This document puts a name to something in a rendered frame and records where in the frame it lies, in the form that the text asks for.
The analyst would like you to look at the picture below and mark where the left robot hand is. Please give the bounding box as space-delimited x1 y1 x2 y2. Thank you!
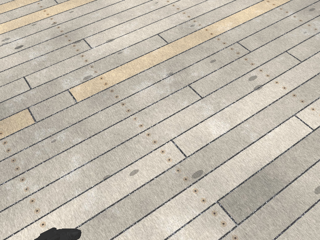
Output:
34 227 82 240

